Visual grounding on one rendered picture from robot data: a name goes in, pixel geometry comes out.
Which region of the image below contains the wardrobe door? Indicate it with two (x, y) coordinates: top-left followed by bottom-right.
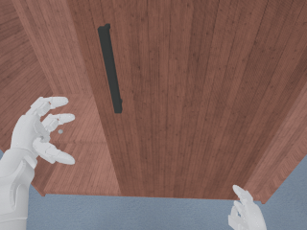
(67, 0), (307, 200)
(243, 81), (307, 195)

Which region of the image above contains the robot right hand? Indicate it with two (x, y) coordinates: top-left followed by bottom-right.
(228, 185), (267, 230)

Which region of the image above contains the robot left hand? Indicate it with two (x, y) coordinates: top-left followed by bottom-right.
(10, 97), (76, 165)

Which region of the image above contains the handle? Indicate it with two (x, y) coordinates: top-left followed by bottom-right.
(97, 23), (123, 114)

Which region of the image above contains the left robot forearm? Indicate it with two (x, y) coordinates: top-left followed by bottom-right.
(0, 148), (37, 230)

